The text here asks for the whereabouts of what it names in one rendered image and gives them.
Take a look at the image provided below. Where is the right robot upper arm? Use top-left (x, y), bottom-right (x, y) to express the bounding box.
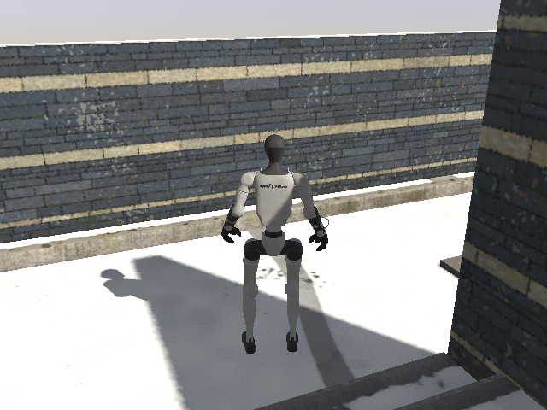
top-left (292, 172), bottom-right (316, 219)

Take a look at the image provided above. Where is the left robot forearm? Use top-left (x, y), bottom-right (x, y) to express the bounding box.
top-left (224, 204), bottom-right (239, 231)

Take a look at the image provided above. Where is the right robot forearm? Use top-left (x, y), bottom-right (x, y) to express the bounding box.
top-left (309, 206), bottom-right (326, 237)

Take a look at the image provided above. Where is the right robot hand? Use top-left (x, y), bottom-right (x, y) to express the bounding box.
top-left (309, 234), bottom-right (328, 251)

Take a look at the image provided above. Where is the left robot hand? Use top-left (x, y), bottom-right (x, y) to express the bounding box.
top-left (221, 226), bottom-right (241, 243)

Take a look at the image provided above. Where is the robot right shin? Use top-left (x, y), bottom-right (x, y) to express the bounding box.
top-left (287, 283), bottom-right (299, 341)

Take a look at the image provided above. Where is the left robot upper arm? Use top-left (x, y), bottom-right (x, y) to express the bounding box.
top-left (231, 171), bottom-right (257, 218)

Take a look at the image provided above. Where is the right robot foot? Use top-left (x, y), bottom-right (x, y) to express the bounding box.
top-left (286, 332), bottom-right (298, 353)

